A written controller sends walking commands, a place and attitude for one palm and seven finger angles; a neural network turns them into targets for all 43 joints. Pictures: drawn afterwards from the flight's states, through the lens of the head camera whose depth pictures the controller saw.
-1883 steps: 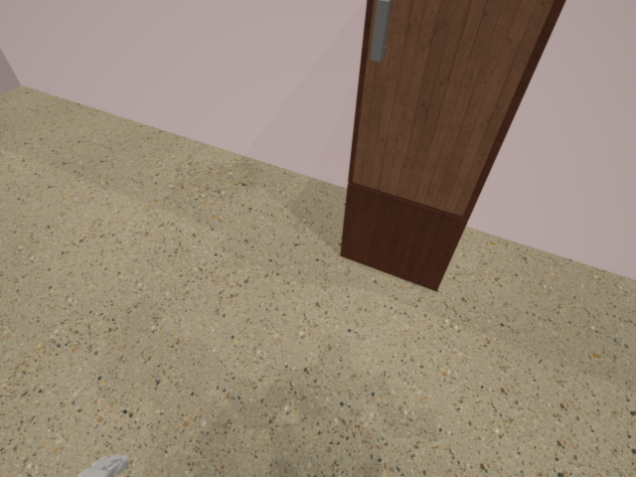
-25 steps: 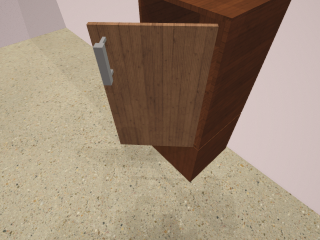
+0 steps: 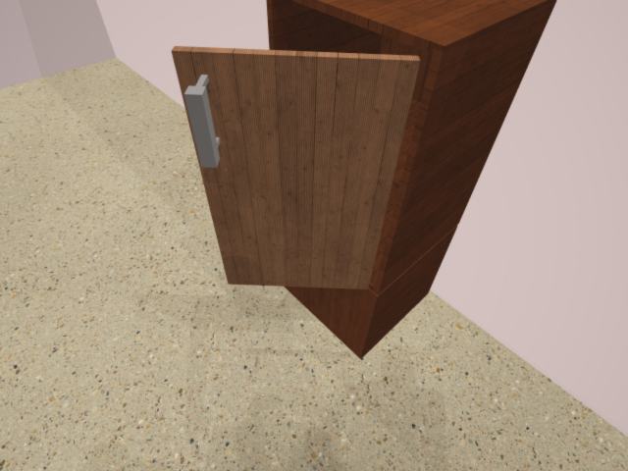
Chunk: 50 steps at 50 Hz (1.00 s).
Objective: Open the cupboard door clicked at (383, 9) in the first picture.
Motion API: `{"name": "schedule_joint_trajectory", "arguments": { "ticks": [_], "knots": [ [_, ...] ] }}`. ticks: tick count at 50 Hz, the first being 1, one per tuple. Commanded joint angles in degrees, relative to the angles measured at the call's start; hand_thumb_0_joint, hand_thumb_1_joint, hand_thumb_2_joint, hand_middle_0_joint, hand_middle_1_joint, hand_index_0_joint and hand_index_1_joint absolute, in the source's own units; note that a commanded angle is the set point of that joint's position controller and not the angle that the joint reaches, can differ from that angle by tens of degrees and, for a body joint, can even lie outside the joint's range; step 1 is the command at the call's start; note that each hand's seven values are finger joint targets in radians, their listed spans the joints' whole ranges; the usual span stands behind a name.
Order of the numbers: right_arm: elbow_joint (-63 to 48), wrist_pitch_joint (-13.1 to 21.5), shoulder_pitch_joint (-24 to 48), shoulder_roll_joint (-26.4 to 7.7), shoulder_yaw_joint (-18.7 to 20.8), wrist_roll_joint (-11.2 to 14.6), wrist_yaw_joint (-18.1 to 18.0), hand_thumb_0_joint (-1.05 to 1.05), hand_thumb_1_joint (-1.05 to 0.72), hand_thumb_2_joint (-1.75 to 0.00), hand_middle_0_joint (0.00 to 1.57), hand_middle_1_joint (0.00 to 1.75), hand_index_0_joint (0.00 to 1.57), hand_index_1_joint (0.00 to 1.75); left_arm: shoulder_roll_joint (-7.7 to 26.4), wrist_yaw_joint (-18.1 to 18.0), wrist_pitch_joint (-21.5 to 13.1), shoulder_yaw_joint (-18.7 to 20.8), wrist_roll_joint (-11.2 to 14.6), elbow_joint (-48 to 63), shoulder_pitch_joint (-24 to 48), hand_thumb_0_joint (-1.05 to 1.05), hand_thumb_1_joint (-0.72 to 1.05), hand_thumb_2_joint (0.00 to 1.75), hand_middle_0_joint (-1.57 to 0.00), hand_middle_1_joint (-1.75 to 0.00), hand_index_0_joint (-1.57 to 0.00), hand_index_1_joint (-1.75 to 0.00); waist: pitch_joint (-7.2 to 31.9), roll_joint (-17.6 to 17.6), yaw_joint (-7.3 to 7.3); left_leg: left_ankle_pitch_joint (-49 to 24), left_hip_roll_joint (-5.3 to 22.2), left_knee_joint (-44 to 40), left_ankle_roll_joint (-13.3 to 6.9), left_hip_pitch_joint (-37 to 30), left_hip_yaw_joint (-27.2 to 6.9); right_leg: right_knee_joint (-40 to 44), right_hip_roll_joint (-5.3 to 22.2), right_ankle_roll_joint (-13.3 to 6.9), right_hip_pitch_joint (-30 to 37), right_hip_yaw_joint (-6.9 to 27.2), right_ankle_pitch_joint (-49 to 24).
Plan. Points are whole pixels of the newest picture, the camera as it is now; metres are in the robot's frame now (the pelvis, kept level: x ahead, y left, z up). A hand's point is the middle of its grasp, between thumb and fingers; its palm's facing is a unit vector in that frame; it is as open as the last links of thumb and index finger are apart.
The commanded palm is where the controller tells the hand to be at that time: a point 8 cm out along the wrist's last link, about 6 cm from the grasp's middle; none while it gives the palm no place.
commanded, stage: come to a stop and stand still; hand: left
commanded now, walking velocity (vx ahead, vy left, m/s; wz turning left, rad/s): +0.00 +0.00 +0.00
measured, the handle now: (206, 121) +0.59 +0.20 +0.15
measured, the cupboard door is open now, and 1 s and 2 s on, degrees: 45 45 45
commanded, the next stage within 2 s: look again from close up in 0.06 s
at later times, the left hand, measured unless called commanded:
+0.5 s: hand out of the picture +0.03 +0.18 -0.18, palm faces +0.03 -0.98 -0.19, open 7.3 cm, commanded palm none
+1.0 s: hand (163, 368) +0.24 +0.20 +0.01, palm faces +0.25 -0.96 -0.13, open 7.6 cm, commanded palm +0.15 +0.25 -0.04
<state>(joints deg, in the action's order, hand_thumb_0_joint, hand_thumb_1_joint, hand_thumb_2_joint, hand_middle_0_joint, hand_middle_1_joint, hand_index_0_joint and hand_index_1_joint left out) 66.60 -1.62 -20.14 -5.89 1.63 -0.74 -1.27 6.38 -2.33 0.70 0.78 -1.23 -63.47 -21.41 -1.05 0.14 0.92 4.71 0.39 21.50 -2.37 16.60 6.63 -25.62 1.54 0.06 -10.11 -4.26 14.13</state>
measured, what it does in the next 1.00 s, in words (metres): stands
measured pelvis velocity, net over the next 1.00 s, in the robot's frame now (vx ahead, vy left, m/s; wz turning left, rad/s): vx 0.03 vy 0.01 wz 0.04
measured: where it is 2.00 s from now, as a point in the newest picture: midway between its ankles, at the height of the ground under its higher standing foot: outside the picture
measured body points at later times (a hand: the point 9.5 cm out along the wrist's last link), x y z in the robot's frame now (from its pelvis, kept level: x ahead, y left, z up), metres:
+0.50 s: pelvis +0.02 +0.02 -0.01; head +0.01 +0.02 +0.44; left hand +0.03 +0.23 -0.17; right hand +0.02 -0.21 -0.16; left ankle +0.07 +0.09 -0.74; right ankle +0.00 -0.12 -0.74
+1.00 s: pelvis +0.03 +0.01 -0.02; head +0.02 +0.00 +0.43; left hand +0.22 +0.25 +0.02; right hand +0.16 -0.23 -0.12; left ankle +0.07 +0.09 -0.74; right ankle +0.02 -0.10 -0.74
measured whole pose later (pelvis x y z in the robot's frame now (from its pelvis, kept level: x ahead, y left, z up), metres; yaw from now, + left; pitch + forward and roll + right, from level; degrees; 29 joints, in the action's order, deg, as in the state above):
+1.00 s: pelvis +0.03 +0.01 -0.02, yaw +2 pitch +2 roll +0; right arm 43.9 15.0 -16.2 -13.8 0.0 2.1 -3.1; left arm 10.9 -5.1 -8.8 3.5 8.9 -2.3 -22.8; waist 4.1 -2.2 2.1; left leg 14.4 -2.9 35.2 -3.7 22.9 4.2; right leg -37.7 2.3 -0.2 -18.4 -3.9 21.2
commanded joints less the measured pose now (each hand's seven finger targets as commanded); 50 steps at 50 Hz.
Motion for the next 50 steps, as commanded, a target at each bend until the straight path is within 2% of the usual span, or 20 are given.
{"name": "schedule_joint_trajectory", "arguments": {
  "ticks": [1,7,8,9,10,12,15,17,18,22,31,38,39,40,41,42,43,44,46,50],
  "knots": [
    [-2.44,1.08,-1.84,-5.41,0.9,-0.2,-0.33,0.0,-0.9,-0.9,0.2,0.3,0.2,0.3,3.37,-0.3,-0.63,1.01,-0.04,0.34,-7.33,0.0,0.9,0.9,-0.2,-0.3,-0.2,-0.3,-4.53,-1.12,-1.23,20.77,6.65,-8.94,1.33,-0.99,-10.72,5.99,2.96,-1.57,-6.62,4.88,8.8],
    [-2.19,1.04,-2.17,-4.52,0.87,-0.02,-0.32,0.0,-0.9,-0.9,0.2,0.3,0.2,0.3,3.11,-0.47,-0.98,0.82,-0.07,0.18,-7.91,0.0,0.9,0.9,-0.2,-0.3,-0.2,-0.3,-5.23,0.99,-0.75,17.52,6.2,-6.67,1.19,-2.97,-9.74,7.54,3.52,-1.7,-9.33,6.36,9.84],
    [-7.26,1.68,5.27,-7.76,0.4,-0.58,0.7,0.0,-0.9,-0.9,0.2,0.3,0.2,0.3,5.56,-1.74,-2.28,-0.44,-1.21,0.36,-8.18,0.0,0.9,0.9,-0.2,-0.3,-0.2,-0.3,-10.29,5.75,-3.33,14.49,4.01,6.44,3.63,5.24,-4.72,9.64,5.15,-2.31,-8.76,7.59,4.47],
    [-8.66,0.93,1.24,-4.78,0.49,-0.43,1.41,0.0,-0.9,-0.9,0.2,0.3,0.2,0.3,8.22,-1.47,-2.56,0.31,-0.61,3.73,-3.68,0.0,0.9,0.9,-0.2,-0.3,-0.2,-0.3,-5.1,8.8,0.99,16.03,1.99,13.97,3.23,0.04,-3.97,14.39,9.88,-4.2,-16.44,13.31,24.39],
    [-7.2,0.38,-2.04,-4.32,0.97,-0.91,1.59,0.0,-0.9,-0.9,0.2,0.3,0.2,0.3,8.44,-1.41,-2.68,0.98,-0.53,6.05,0.63,0.0,0.9,0.9,-0.2,-0.3,-0.2,-0.3,-5.39,5.56,3.31,14.5,1.65,20.18,2.65,-1.53,-3.41,15.22,11.43,-5.6,-21.13,13.77,27.07],
    [-7.16,0.94,-5.02,-2.83,0.18,-0.66,1.76,0.0,-0.9,-0.9,0.2,0.3,0.2,0.3,8.68,-1.5,-3.34,1.23,-0.02,7.81,3.09,0.0,0.9,0.9,-0.2,-0.3,-0.2,-0.3,-0.89,-2.13,4.31,10.03,1.83,16.83,1.78,-4.1,-3.82,9.84,9.49,-6.28,-16.4,8.69,14.54],
    [-8.33,2.84,-4.3,-5.08,-0.38,-0.53,1.04,0.0,-0.9,-0.9,0.2,0.3,0.2,0.3,4.67,-0.99,-3.2,0.56,0.14,5.62,-2.02,0.0,0.9,0.9,-0.2,-0.3,-0.2,-0.3,-2.63,-3.23,1.23,10.38,5.75,3.87,-0.09,-0.45,-9.77,-0.85,2.6,-4.1,-11.46,5.03,9.21],
    [-8.97,2.82,-1.63,-6.52,-0.31,-0.69,0.6,0.0,-0.9,-0.9,0.2,0.3,0.2,0.3,3.42,-0.93,-2.26,0.55,-0.1,4.84,-4.23,0.0,0.9,0.9,-0.2,-0.3,-0.2,-0.3,-4.8,-9.13,-0.9,20.51,8.08,-3.82,-1.8,6.48,-15.11,-3.88,0.85,-3.12,-6.82,1.94,9.49],
    [-9.24,2.63,0.12,-7.41,-0.2,-0.6,0.52,0.0,-0.9,-0.9,0.2,0.3,0.2,0.3,4.24,-0.69,-1.86,0.52,-0.18,4.57,-4.81,0.0,0.9,0.9,-0.2,-0.3,-0.2,-0.3,-5.84,-8.64,-1.64,26.98,8.63,-6.9,-2.34,8.97,-17.33,-4.84,0.26,-2.58,-5.07,1.44,8.88],
    [-9.68,3.04,1.8,-7.4,-0.28,-0.3,0.38,0.0,-0.9,-0.9,0.2,0.3,0.2,0.3,4.3,-0.31,-2.38,0.16,-0.3,4.77,-4.58,0.0,0.9,0.9,-0.2,-0.3,-0.2,-0.3,-5.58,1.51,-2.32,20.57,6.75,-4.67,-1.82,7.42,-13.2,0.09,2.4,-2.82,-3.08,4.0,3.32],
    [-7.59,3.81,1.39,-8.57,-0.73,-0.14,0.3,0.0,-0.9,-0.9,0.2,0.3,0.2,0.3,7.36,-0.35,-2.58,0.13,0.05,5.31,-1.64,0.0,0.9,0.9,-0.2,-0.3,-0.2,-0.3,0.0,-0.05,-0.91,4.16,6.01,-0.34,-0.88,-3.33,-9.13,1.98,4.23,-2.06,-2.8,5.4,-3.51],
    [-6.52,3.81,2.77,-9.01,-0.89,0.09,0.15,0.0,-0.9,-0.9,0.2,0.3,0.2,0.3,8.09,-0.33,-2.32,-0.08,0.0,4.65,-1.19,0.0,0.9,0.9,-0.2,-0.3,-0.2,-0.3,-0.83,0.01,-0.93,0.9,6.01,0.02,-0.68,-4.46,-8.49,2.88,4.65,-1.68,-2.16,5.44,-5.4],
    [-10.35,3.37,5.81,-11.48,-0.91,0.5,0.26,0.0,-0.9,-0.9,0.2,0.3,0.2,0.3,8.33,-2.18,-2.24,-0.73,-0.53,3.35,-2.24,0.0,0.9,0.9,-0.2,-0.3,-0.2,-0.3,-5.89,-1.32,-1.52,-1.21,7.43,7.15,0.84,-1.63,-7.95,4.61,5.41,-1.67,-6.6,7.26,-4.69],
    [-31.82,11.49,3.86,-19.65,1.51,3.69,-1.48,0.0,-0.9,-0.9,0.2,0.3,0.2,0.3,22.32,-2.84,-13.46,7.72,10.65,96.32,38.54,0.0,0.88,0.89,-0.2,-0.32,-0.2,-0.32,23.53,-13.19,6.24,-3.97,1.72,3.03,2.89,-20.32,-10.04,-2.48,-0.58,-2.14,-6.21,-0.51,-10.0],
    [-27.38,17.43,7.92,-14.25,-1.59,3.63,-3.11,0.0,-0.9,-0.9,0.2,0.3,0.2,0.3,19.09,-5.08,-10.73,6.81,6.81,84.62,13.26,0.0,0.85,0.88,-0.2,-0.33,-0.2,-0.33,23.38,-21.05,-0.99,-4.94,6.06,-1.41,5.55,-24.41,-13.79,-10.62,-0.81,-2.68,-9.66,0.08,1.61],
    [-24.36,19.26,8.22,-13.79,-0.93,3.67,-3.5,0.0,-0.9,-0.9,0.2,0.3,0.2,0.3,16.08,-7.62,-7.61,4.25,6.49,80.38,9.99,0.0,0.83,0.87,-0.21,-0.34,-0.21,-0.34,19.11,-19.4,-0.15,3.53,5.49,-4.12,7.83,-17.33,-14.67,-12.82,-0.9,-2.13,-12.47,0.06,7.12],
    [-23.56,19.26,6.5,-11.03,-0.82,4.27,-2.79,0.0,-0.9,-0.9,0.2,0.3,0.2,0.3,0.78,-7.47,-1.77,-3.96,7.61,65.05,-7.89,0.0,0.81,0.86,-0.21,-0.36,-0.21,-0.36,8.37,-12.29,0.99,8.45,5.52,-5.54,6.26,-11.66,-15.1,-13.5,-1.33,-1.77,-16.72,-0.27,8.44],
    [-28.24,19.71,6.62,-13.34,-0.35,4.72,-2.44,0.0,-0.9,-0.9,0.2,0.3,0.2,0.3,0.77,-6.58,-3.01,-4.93,11.05,76.69,0.04,0.0,0.78,0.85,-0.21,-0.37,-0.21,-0.37,4.1,-10.83,1.07,14.61,4.66,-4.34,4.66,-6.54,-14.87,-11.7,-0.7,-1.51,-14.56,-0.49,6.87],
    [-30.03,20.95,8.77,-15.28,0.36,3.48,-2.9,0.0,-0.9,-0.9,0.2,0.3,0.2,0.3,5.61,-4.98,-8.25,-0.23,10.02,74.54,-0.94,0.0,0.74,0.83,-0.21,-0.4,-0.21,-0.4,1.42,-3.7,1.66,19.86,2.51,1.98,2.92,-0.58,-13.11,-5.06,-1.37,-1.63,-15.5,-0.6,6.45],
    [-33.92,18.64,10.87,-15.84,2.16,1.81,-1.41,0.0,-0.9,-0.9,0.2,0.3,0.2,0.3,3.53,5.88,-20.61,5.15,13.02,54.56,-13.27,0.0,0.64,0.79,-0.22,-0.47,-0.22,-0.47,-1.45,22.24,-1.01,14.78,0.58,15.71,2.47,14.15,-9.21,-9.4,-2.53,-1.19,-24.87,-1.7,12.0]
  ]
}}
